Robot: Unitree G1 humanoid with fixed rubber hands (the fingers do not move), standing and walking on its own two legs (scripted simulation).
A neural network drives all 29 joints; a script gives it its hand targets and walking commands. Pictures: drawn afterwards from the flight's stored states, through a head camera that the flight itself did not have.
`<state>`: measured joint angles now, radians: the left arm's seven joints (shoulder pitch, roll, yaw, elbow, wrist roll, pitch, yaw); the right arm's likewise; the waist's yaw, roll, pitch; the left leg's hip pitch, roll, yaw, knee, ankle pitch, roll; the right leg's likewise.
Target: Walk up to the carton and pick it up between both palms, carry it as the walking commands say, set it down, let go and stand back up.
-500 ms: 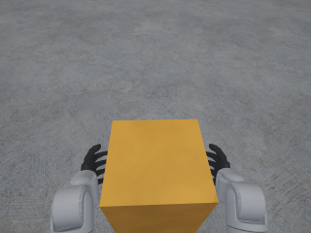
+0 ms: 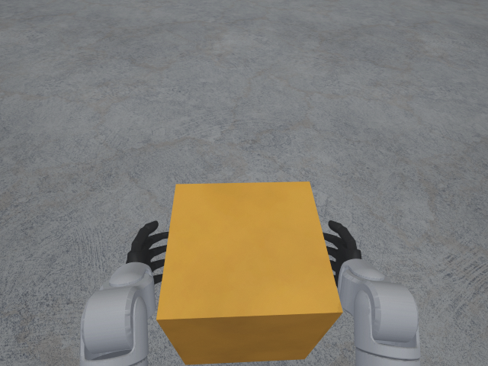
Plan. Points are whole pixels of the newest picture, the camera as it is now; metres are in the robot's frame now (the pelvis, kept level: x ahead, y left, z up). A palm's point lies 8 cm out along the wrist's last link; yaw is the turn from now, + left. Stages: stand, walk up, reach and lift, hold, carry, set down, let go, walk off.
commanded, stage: carry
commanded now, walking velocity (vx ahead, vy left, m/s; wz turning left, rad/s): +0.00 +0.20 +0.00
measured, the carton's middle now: (244, 277) +0.29 +0.00 +0.02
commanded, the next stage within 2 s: none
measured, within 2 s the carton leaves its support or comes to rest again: neither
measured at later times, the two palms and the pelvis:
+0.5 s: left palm (53, 307) +0.21 +0.25 +0.09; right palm (290, 320) +0.19 -0.05 +0.08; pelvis -0.05 +0.11 +0.00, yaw -1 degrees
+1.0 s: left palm out of the picture +0.16 +0.29 +0.10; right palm (257, 348) +0.16 -0.01 +0.09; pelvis -0.09 +0.14 +0.01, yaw -1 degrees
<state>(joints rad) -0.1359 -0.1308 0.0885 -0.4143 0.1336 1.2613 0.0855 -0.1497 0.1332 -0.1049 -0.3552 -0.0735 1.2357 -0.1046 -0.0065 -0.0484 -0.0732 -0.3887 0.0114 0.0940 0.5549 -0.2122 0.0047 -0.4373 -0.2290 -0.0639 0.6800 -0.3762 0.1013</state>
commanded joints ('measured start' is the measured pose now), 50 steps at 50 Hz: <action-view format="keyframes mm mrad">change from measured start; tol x16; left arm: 1 -501 -924 -704 -82 -445 -21 -264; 50 -525 -927 -699 -8 -453 -6 -264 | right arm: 1 -447 889 700 -118 403 1 292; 50 -538 874 712 -106 412 20 293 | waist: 1 -14 267 -327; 14 10 136 -336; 18 21 -196 -235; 29 14 148 -321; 50 12 96 -256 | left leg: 1 354 268 -259 -100 627 173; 7 300 216 -206 -176 193 172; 14 168 186 -190 -216 143 103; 18 -167 88 -86 225 -152 -76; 28 168 203 -186 -122 385 24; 39 131 177 -199 -298 -233 4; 50 37 137 -153 -241 -200 9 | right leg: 1 -201 132 2 420 -313 -47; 8 -149 168 -40 297 -131 -69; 14 133 175 -72 -164 28 -128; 17 460 -208 344 -394 89 -239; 18 265 -279 359 -423 203 -298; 24 187 8 -27 -212 384 -144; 30 102 99 -58 -94 8 -31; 50 125 123 -20 -206 30 -80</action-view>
